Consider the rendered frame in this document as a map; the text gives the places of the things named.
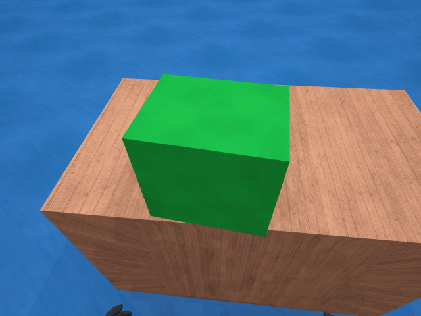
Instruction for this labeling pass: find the pedestal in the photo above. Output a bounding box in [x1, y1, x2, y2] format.
[40, 78, 421, 316]

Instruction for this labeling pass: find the carton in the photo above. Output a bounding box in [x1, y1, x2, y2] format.
[122, 74, 290, 237]

